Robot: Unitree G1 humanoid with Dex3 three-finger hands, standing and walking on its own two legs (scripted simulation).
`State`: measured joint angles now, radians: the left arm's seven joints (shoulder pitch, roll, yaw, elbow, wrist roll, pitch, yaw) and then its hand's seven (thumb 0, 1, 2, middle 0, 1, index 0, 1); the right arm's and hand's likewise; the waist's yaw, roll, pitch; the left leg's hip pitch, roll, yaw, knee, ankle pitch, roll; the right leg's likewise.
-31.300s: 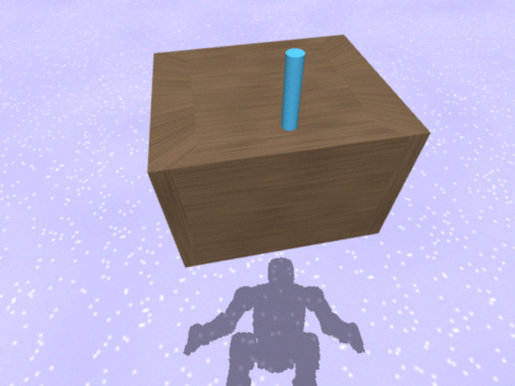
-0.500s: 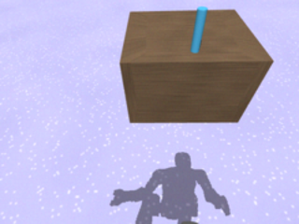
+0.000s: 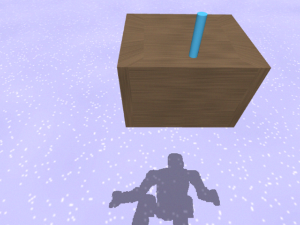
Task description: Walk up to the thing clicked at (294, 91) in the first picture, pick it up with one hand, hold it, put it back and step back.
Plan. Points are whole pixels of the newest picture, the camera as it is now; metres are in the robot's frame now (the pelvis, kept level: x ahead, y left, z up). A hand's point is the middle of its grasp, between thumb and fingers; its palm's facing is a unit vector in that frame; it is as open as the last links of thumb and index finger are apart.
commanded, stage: step back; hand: right
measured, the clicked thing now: (197, 36) +1.07 -0.24 -0.04
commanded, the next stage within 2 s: stand in 0.28 s
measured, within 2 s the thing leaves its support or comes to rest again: neither
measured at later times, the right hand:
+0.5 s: hand out of the picture +0.11 -0.26 -0.14, palm faces +0.01 +0.94 -0.33, open 7.4 cm
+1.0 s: hand out of the picture +0.06 -0.27 -0.14, palm faces -0.01 +0.95 -0.32, open 7.4 cm
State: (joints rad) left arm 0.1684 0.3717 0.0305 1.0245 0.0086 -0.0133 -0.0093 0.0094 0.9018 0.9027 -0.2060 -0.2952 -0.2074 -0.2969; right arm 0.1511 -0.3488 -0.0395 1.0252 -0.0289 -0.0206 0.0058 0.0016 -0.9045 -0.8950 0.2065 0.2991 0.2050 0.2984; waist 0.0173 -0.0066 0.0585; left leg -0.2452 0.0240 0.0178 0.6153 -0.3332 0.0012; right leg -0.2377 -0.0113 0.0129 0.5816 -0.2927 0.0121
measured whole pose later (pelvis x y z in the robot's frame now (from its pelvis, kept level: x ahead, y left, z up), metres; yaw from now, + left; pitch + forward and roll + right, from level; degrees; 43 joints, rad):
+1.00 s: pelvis -0.01 -0.02 +0.02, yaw +0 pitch -2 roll +0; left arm 0.11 0.34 0.00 1.16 0.01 -0.01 -0.01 0.01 0.90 0.90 -0.21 -0.30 -0.21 -0.30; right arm 0.11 -0.35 -0.01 1.15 -0.01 -0.01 0.01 0.00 -0.91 -0.90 0.21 0.30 0.20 0.30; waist -0.01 0.02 0.05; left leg -0.12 0.03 0.01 0.33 -0.16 -0.02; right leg -0.13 0.00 0.00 0.33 -0.16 0.00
